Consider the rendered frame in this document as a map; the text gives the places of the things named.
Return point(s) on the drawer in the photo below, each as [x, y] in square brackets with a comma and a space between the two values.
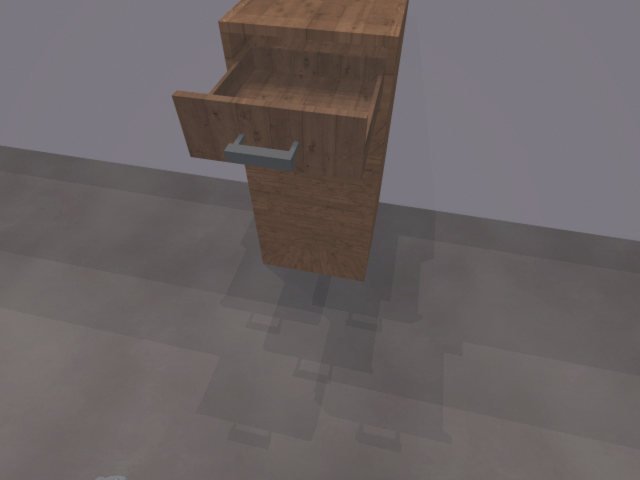
[328, 102]

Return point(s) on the handle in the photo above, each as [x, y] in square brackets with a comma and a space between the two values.
[261, 157]

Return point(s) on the cabinet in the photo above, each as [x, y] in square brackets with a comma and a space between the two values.
[310, 222]

